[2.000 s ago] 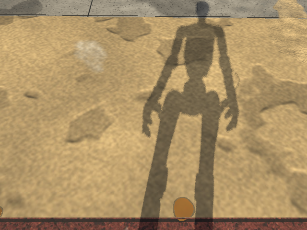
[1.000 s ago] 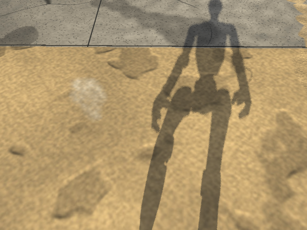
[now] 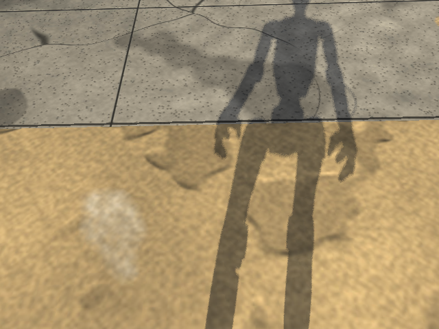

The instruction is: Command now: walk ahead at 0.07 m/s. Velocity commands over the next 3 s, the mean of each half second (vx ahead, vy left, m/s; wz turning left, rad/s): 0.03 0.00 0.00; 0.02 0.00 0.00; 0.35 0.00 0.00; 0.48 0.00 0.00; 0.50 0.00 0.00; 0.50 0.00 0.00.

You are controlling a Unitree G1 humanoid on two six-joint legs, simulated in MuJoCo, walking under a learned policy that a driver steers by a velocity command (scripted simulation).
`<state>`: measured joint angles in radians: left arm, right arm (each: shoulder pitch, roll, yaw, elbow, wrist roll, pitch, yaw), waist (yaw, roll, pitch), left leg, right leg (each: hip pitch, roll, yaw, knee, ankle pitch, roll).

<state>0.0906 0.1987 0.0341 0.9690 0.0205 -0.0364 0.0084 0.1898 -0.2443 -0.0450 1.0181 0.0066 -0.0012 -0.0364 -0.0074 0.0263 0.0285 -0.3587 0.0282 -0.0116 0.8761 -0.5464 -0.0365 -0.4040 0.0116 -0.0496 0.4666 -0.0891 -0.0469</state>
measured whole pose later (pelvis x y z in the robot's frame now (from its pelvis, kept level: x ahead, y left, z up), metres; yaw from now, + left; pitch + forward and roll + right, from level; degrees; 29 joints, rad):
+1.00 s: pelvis +0.07 +0.03 +0.00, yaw -1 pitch -1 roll +0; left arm 0.16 0.21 0.05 1.14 -0.01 0.02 0.04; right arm 0.30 -0.19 -0.03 1.10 0.00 -0.01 -0.04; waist 0.00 0.00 0.02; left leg -0.13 0.00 0.04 0.51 -0.36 0.02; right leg -0.28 -0.03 -0.01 0.56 -0.29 0.00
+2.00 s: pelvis +0.53 +0.04 +0.02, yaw -1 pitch +1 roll +2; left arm 0.12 0.26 0.07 0.93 -0.01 -0.08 0.02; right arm 0.33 -0.22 -0.05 1.03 -0.01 -0.10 0.01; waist -0.05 -0.04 0.00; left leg -0.11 -0.07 0.08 0.25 -0.16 0.08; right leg -0.71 -0.16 0.04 0.94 -0.08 -0.03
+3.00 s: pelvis +1.11 +0.04 +0.01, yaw -1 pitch +1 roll +0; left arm 0.21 0.27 0.07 0.95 -0.02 -0.08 0.01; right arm 0.24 -0.23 -0.06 0.96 -0.01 -0.10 0.03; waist -0.02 -0.04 0.02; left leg -0.25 -0.05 0.07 0.38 -0.15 0.07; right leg -0.55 -0.10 0.02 1.13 -0.29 -0.05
